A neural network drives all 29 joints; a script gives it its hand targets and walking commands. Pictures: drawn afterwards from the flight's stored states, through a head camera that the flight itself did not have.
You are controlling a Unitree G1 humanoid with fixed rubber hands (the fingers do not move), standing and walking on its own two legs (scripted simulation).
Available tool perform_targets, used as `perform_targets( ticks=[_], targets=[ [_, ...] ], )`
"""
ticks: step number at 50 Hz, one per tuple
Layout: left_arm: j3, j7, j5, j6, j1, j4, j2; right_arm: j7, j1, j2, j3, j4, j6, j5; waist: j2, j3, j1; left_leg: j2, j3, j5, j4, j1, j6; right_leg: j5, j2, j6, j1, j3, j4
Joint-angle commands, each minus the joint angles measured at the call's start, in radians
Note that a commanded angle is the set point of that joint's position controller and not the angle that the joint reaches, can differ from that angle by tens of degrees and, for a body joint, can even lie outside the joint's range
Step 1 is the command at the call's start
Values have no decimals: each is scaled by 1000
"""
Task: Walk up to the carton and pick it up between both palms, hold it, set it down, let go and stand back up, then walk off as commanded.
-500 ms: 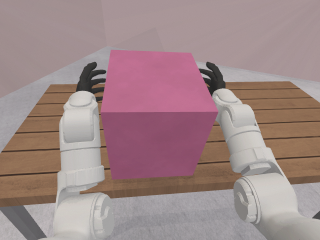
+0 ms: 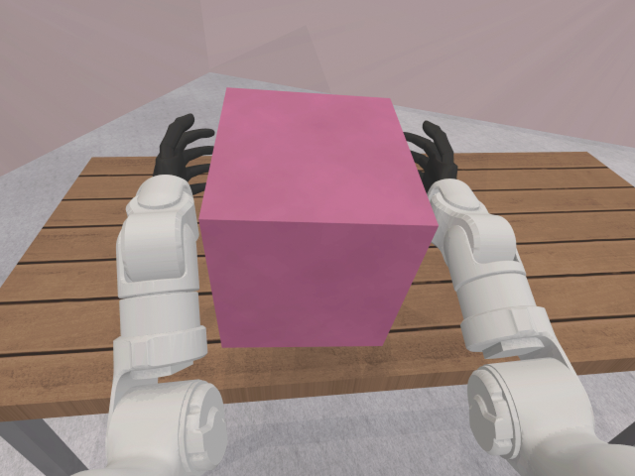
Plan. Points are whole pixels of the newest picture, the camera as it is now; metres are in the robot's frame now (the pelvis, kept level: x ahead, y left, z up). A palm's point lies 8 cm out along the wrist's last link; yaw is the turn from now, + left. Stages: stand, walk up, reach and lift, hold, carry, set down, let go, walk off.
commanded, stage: hold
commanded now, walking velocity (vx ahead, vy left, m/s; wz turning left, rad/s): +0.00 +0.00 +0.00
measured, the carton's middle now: (307, 221) +0.39 +0.02 +0.17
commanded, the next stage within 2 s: set down in 0.96 s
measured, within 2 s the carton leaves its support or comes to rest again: neither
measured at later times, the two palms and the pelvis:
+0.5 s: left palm (157, 196) +0.31 +0.17 +0.26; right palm (448, 192) +0.34 -0.13 +0.25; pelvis -0.03 +0.00 +0.00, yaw +0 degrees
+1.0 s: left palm (175, 183) +0.36 +0.17 +0.24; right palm (436, 183) +0.38 -0.13 +0.23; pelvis +0.00 +0.00 +0.00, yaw +0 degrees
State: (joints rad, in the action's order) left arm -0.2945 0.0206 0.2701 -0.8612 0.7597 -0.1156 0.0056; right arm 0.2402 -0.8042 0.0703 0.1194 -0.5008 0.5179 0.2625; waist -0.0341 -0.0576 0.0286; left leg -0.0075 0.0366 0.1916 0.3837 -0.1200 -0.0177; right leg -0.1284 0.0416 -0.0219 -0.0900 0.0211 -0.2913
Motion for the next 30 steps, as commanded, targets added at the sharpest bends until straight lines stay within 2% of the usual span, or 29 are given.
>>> perform_targets(
  ticks=[1,2,3,4,5,6,7,8,9,10,11,12,13,14,15,16,17,18,19,20,21,22,23,24,26,27,28,29,30],
  targets=[
    [583,138,-226,11,595,372,528,-63,-810,-517,-543,626,0,232,120,-589,140,52,-72,-490,27,210,94,521,30,66,366,8,-73],
    [573,142,-223,-1,507,358,512,-63,-699,-470,-513,534,28,217,147,-490,155,49,-70,-503,18,198,107,515,26,59,330,-5,-60],
    [563,143,-210,-17,469,337,498,-64,-705,-443,-505,577,26,202,128,-506,151,46,-68,-469,17,190,101,504,26,57,353,-7,-59],
    [545,144,-188,-25,475,316,496,-74,-690,-412,-472,503,39,189,159,-449,155,39,-72,-438,-6,198,112,408,32,47,317,5,-48],
    [531,152,-168,-29,465,304,473,-77,-673,-420,-461,490,47,171,145,-421,150,34,-70,-407,-15,174,109,403,24,43,321,-1,-42],
    [544,160,-185,-31,468,314,497,-79,-700,-422,-468,535,42,172,138,-442,158,28,-69,-409,-15,198,105,393,24,42,303,4,-43],
    [510,157,-162,-40,483,270,484,-90,-672,-394,-428,417,60,158,143,-366,153,21,-66,-348,-40,187,105,299,26,39,263,9,-21],
    [532,162,-183,-29,515,316,503,-99,-688,-408,-421,445,48,145,143,-409,152,20,-61,-357,-39,187,112,284,26,30,276,8,-24],
    [517,168,-163,-27,522,251,488,-105,-674,-385,-384,368,54,122,164,-316,157,21,-58,-242,-64,139,110,192,15,22,244,8,1],
    [492,166,-141,-32,527,205,491,-123,-725,-408,-391,342,44,112,141,-318,123,11,-64,-223,-78,149,94,149,18,21,229,9,5],
    [513,166,-151,-23,557,241,502,-126,-706,-420,-378,342,42,120,159,-329,130,9,-50,-195,-82,139,100,153,16,19,219,7,-2],
    [493,167,-154,-16,599,208,495,-140,-746,-419,-371,315,34,103,147,-333,122,9,-55,-139,-102,123,90,99,12,18,217,11,4],
    [479,161,-147,-4,621,178,487,-154,-769,-420,-354,291,34,79,111,-308,110,14,-51,-73,-108,97,77,46,13,17,197,12,14],
    [506,160,-164,-3,604,195,522,-158,-775,-423,-361,311,21,82,129,-360,124,-4,-64,-99,-114,110,82,76,12,12,197,9,4],
    [499,158,-164,5,652,151,508,-168,-753,-401,-300,219,24,44,149,-272,138,-8,-72,9,-146,58,91,-10,6,7,166,1,12],
    [501,157,-168,17,693,137,514,-179,-814,-425,-305,246,4,41,133,-310,137,-7,-72,93,-155,35,70,-38,5,12,167,14,8],
    [483,156,-161,31,684,127,513,-186,-836,-461,-329,256,-8,45,107,-325,105,0,-62,99,-157,23,55,-43,-1,24,178,2,3],
    [461,157,-153,23,685,63,502,-189,-862,-441,-289,231,-6,20,119,-272,108,0,-57,153,-171,-19,52,-112,-4,19,146,4,10],
    [458,156,-141,30,702,20,507,-199,-854,-436,-267,185,-15,-12,108,-257,110,-23,-71,187,-192,-28,41,-107,-3,16,141,1,3],
    [473,154,-147,30,702,10,521,-208,-889,-423,-254,175,-32,-27,155,-273,112,-35,-87,237,-204,-58,44,-100,3,14,151,10,-18],
    [444,150,-129,39,730,8,514,-214,-902,-454,-257,169,-47,-18,151,-287,92,-21,-72,255,-202,-85,31,-128,-3,24,176,5,-16],
    [457,142,-142,47,714,6,513,-221,-900,-453,-262,171,-56,-28,132,-294,85,-34,-87,275,-211,-96,26,-124,1,27,182,8,-29],
    [439,145,-126,53,723,-31,488,-220,-853,-463,-222,92,-51,-57,107,-233,109,-7,-52,265,-204,-103,25,-170,-21,27,173,-3,4],
    [407,151,-117,64,725,-57,489,-223,-905,-492,-244,100,-67,-48,62,-251,72,-15,-54,282,-213,-106,6,-195,-13,41,166,1,1],
    [401,152,-122,78,781,-102,486,-228,-932,-502,-207,79,-89,-73,102,-261,83,-8,-44,277,-212,-101,7,-219,-15,32,142,6,6],
    [399,147,-109,86,774,-66,476,-234,-902,-505,-209,43,-95,-60,97,-259,69,-13,-49,269,-207,-107,5,-193,-20,39,160,2,-3],
    [390,146,-106,91,773,-91,486,-233,-921,-512,-190,35,-101,-66,98,-232,72,-3,-39,235,-204,-105,5,-192,-22,39,152,14,7],
    [376,155,-96,90,733,-115,471,-226,-892,-520,-197,34,-110,-74,62,-246,84,-1,-33,221,-199,-79,-1,-171,-29,44,163,5,20],
    [374,160,-116,102,753,-91,474,-221,-891,-547,-207,48,-111,-63,44,-266,77,9,-22,187,-185,-74,-2,-163,-28,47,181,2,24]
  ],
)
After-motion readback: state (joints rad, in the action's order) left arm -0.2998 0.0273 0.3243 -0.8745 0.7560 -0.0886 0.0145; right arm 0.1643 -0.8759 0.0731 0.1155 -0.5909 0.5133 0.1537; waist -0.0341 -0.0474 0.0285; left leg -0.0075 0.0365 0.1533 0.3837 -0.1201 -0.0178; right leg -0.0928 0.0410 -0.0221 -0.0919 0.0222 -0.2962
